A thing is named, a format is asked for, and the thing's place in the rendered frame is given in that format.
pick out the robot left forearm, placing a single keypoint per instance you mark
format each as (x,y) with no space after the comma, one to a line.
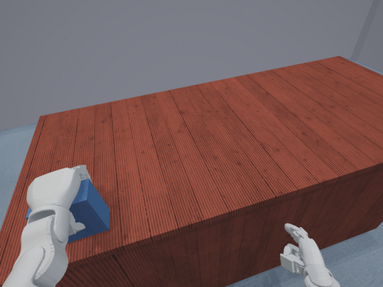
(43,260)

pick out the table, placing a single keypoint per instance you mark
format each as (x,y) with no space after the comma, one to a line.
(201,180)

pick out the robot right hand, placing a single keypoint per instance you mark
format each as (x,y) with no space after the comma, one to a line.
(294,258)

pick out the robot left hand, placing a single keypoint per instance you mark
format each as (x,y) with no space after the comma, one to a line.
(58,188)

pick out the robot right forearm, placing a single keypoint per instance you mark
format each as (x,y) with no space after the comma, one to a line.
(315,275)

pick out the sponge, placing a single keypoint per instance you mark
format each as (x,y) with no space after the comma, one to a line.
(89,209)

